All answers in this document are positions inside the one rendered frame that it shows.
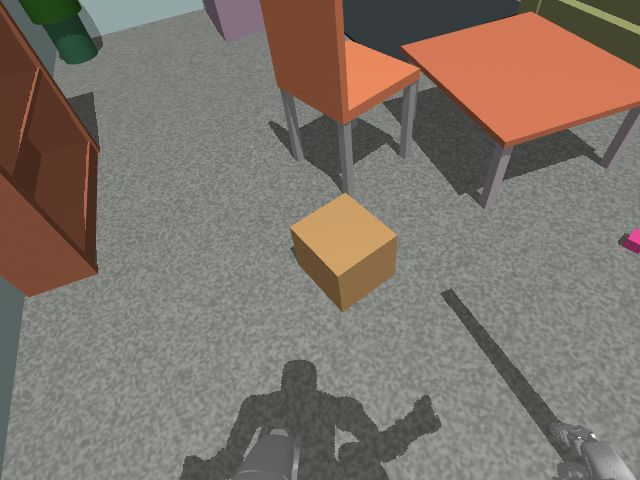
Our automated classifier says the chair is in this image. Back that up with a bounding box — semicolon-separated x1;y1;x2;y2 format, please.
260;0;420;197

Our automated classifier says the bookshelf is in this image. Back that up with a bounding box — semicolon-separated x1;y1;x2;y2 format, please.
0;0;100;297

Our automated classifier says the right robot hand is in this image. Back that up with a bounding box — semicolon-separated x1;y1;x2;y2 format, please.
549;422;636;480

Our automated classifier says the armchair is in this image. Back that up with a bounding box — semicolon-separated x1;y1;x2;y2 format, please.
203;0;266;42

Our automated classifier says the sofa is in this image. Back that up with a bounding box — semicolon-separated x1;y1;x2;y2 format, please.
517;0;640;69

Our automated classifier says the coffee table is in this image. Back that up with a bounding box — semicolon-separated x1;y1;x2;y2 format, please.
400;11;640;210

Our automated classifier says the potted plant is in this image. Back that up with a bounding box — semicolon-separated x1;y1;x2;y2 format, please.
18;0;98;65

